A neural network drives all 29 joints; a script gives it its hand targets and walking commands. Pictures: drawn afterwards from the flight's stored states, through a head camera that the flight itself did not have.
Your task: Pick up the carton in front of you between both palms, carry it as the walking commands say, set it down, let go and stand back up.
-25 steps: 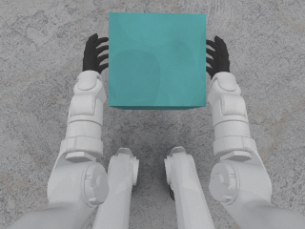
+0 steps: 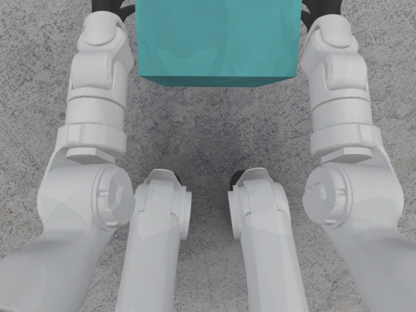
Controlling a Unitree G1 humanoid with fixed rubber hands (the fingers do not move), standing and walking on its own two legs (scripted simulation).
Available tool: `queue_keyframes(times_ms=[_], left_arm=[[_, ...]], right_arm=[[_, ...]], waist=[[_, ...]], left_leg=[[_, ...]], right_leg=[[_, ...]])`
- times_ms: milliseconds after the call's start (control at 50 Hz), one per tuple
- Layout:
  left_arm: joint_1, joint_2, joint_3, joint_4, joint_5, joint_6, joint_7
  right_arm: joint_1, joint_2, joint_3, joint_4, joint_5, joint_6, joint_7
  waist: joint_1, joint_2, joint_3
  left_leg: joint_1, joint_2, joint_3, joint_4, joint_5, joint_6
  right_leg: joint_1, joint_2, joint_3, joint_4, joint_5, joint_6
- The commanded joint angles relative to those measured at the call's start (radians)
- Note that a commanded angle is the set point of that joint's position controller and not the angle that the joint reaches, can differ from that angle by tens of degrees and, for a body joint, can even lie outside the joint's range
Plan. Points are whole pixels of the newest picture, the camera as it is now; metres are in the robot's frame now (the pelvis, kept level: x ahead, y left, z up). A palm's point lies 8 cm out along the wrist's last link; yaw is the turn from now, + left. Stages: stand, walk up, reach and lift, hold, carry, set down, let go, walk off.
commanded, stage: set down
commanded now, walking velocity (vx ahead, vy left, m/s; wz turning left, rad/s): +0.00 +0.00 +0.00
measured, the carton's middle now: (214, 23) +0.56 -0.02 -0.23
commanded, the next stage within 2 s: none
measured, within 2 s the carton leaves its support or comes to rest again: rests again in 0.50 s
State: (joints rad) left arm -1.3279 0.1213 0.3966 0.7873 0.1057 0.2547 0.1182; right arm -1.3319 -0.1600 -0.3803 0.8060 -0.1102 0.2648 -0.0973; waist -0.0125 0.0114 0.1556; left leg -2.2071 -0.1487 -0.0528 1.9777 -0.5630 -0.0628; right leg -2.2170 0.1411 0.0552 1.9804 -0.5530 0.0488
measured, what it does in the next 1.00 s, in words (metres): lowers itself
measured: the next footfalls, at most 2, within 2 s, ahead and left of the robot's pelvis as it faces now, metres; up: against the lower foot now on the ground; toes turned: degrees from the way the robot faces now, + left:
none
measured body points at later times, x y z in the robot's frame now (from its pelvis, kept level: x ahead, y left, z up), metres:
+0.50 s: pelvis +0.01 +0.00 -0.05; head +0.38 -0.01 +0.21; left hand +0.56 +0.13 -0.22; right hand +0.55 -0.17 -0.22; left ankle +0.10 +0.12 -0.39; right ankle +0.10 -0.11 -0.39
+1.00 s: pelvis +0.00 +0.00 -0.06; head +0.37 -0.01 +0.18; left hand +0.56 +0.14 -0.23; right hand +0.56 -0.17 -0.23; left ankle +0.10 +0.12 -0.39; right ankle +0.10 -0.11 -0.39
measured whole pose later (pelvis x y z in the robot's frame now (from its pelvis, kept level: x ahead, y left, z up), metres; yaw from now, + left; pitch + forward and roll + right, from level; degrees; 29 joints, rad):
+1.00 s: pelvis +0.00 +0.00 -0.06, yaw +0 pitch +32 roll +0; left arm -1.49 0.21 0.39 0.99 0.09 0.18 0.02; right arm -1.49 -0.27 -0.37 1.01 -0.08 0.20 0.01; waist -0.02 0.01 0.45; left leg -2.17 -0.12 -0.01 2.24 -0.63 -0.04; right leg -2.18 0.09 0.01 2.24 -0.62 0.02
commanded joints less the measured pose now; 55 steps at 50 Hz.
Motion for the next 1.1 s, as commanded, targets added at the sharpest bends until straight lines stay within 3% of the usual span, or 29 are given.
queue_keyframes(times_ms=[0,100,140,240,360,520,660,860,1080], left_arm=[[-0.684,-0.842,-0.482,-0.042,-0.159,-0.025,-0.235],[-0.717,-0.837,-0.504,-0.047,-0.196,-0.033,-0.24],[-0.738,-0.864,-0.538,-0.081,-0.214,-0.037,-0.236],[-0.676,-0.889,-0.547,-0.051,-0.234,-0.052,-0.234],[-0.582,-0.87,-0.45,0.07,-0.161,-0.049,-0.256],[-0.719,-0.789,-0.459,0.018,-0.197,-0.082,-0.244],[-0.686,-0.721,-0.379,0.156,-0.146,-0.065,-0.262],[-0.586,-0.67,-0.287,0.239,-0.075,-0.045,-0.295],[-0.47,-0.557,-0.217,0.311,-0.015,-0.018,-0.3]], right_arm=[[-0.687,0.834,0.462,-0.063,0.162,-0.038,0.241],[-0.738,0.832,0.492,-0.087,0.206,-0.048,0.252],[-0.757,0.841,0.516,-0.123,0.236,-0.055,0.256],[-0.67,0.871,0.521,-0.067,0.249,-0.066,0.257],[-0.583,0.851,0.418,0.055,0.179,-0.063,0.283],[-0.758,0.764,0.449,-0.023,0.225,-0.1,0.261],[-0.707,0.701,0.362,0.122,0.161,-0.087,0.271],[-0.606,0.651,0.279,0.2,0.098,-0.062,0.31],[-0.485,0.538,0.201,0.269,0.021,-0.032,0.315]], waist=[[-0.018,-0.008,-1.28],[-0.023,-0.008,-1.28],[-0.022,0.025,-1.307],[-0.034,0.01,-1.253],[-0.028,0.024,-0.985],[-0.031,0.001,-0.957],[-0.025,0.007,-0.705],[-0.023,0.009,-0.504],[-0.011,0.007,-0.358]], left_leg=[[0.635,-0.004,0.12,-0.048,0.347,0.025],[0.644,0.001,0.117,0.015,0.391,0.035],[0.672,-0.002,0.119,0.034,0.452,0.037],[0.657,-0.009,0.105,0.069,0.54,0.038],[0.533,-0.011,0.09,0.068,0.422,0.048],[0.484,-0.003,0.084,0.088,0.357,0.06],[0.421,0.01,0.083,0.089,0.185,0.067],[0.343,0.013,0.068,0.086,0.127,0.077],[0.317,0.022,0.07,0.09,0.058,0.079]], right_leg=[[0.685,-0.004,-0.111,-0.067,0.37,-0.01],[0.665,-0.009,-0.11,-0.005,0.412,-0.013],[0.663,-0.009,-0.105,0.014,0.464,-0.018],[0.654,-0.006,-0.102,0.053,0.554,-0.024],[0.471,-0.008,-0.093,0.051,0.408,-0.034],[0.515,-0.021,-0.079,0.071,0.374,-0.046],[0.418,-0.026,-0.077,0.062,0.178,-0.057],[0.344,-0.026,-0.071,0.074,0.136,-0.067],[0.343,-0.03,-0.06,0.072,0.066,-0.07]])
